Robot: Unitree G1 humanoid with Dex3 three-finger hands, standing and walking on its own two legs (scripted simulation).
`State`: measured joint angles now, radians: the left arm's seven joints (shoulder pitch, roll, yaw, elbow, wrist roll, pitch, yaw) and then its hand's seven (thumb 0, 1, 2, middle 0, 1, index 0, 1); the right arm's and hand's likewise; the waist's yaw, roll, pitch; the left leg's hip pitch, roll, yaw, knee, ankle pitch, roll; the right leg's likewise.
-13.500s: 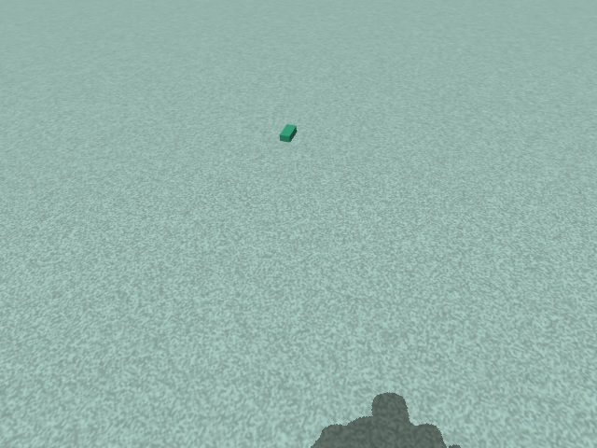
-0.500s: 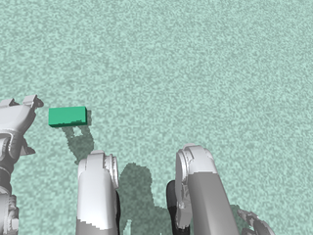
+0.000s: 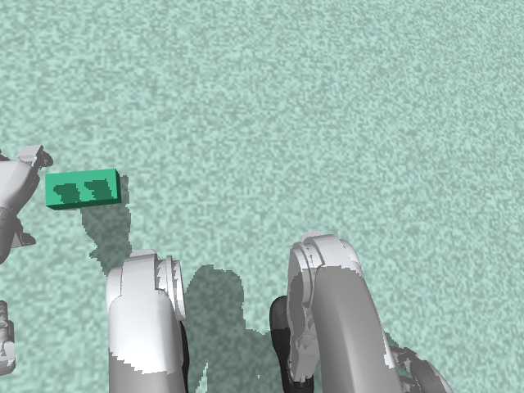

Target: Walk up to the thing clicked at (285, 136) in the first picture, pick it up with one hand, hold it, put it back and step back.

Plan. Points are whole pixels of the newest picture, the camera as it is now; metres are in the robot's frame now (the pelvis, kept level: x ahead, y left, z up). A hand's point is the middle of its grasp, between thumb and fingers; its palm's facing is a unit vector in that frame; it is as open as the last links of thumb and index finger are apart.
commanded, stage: rise first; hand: left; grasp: from above
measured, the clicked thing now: (85, 189) +0.48 +0.31 -0.31
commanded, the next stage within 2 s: approach in 1.94 s
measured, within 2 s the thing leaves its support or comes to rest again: neither
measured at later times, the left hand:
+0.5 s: hand (30, 201) +0.42 +0.34 -0.18, palm faces -0.45 -0.10 -0.89, open 13.8 cm
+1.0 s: hand (35, 196) +0.43 +0.34 -0.19, palm faces -0.44 -0.09 -0.89, open 14.1 cm
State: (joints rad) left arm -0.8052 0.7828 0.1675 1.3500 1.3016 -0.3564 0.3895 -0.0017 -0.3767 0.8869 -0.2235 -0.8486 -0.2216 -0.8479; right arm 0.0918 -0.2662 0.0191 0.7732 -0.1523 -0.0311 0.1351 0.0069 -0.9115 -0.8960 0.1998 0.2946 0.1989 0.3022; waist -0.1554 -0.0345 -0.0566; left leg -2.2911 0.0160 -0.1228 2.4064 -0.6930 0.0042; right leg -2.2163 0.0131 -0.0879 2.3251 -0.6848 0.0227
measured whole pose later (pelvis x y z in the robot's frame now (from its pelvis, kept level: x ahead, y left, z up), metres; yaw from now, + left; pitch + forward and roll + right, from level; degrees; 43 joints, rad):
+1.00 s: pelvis +0.00 +0.00 -0.02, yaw -2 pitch +32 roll -9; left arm -0.88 0.86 0.19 1.47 1.32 -0.33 0.44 0.00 -0.54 1.03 -0.10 -1.00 -0.09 -1.00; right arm 0.11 -0.27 0.08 0.77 -0.18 -0.06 0.15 0.01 -0.91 -0.90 0.20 0.29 0.20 0.30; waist -0.22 -0.05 -0.02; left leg -2.34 0.02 -0.15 2.47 -0.70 0.01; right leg -2.25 0.02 -0.11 2.37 -0.69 0.03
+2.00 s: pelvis +0.00 +0.00 -0.02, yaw -2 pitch +31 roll -10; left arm -0.89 0.89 0.18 1.46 1.31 -0.33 0.39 0.00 -0.52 1.01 -0.13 -0.97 -0.12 -0.98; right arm 0.12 -0.28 0.11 0.74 -0.18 -0.07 0.16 0.01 -0.91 -0.90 0.20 0.29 0.20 0.30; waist -0.23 -0.05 0.00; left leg -2.34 0.01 -0.16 2.47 -0.69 0.01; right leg -2.24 0.02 -0.12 2.36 -0.67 0.04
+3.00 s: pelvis +0.00 +0.01 -0.02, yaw -3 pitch +31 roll -12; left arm -0.95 0.87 0.08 1.44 1.30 -0.36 0.38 0.00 -0.55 1.00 -0.09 -1.04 -0.09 -1.04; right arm 0.12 -0.30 0.14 0.71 -0.18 -0.07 0.16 0.01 -0.91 -0.89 0.20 0.29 0.20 0.30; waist -0.25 -0.08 0.02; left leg -2.34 0.00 -0.18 2.49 -0.71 0.01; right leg -2.23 0.02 -0.13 2.36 -0.69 0.03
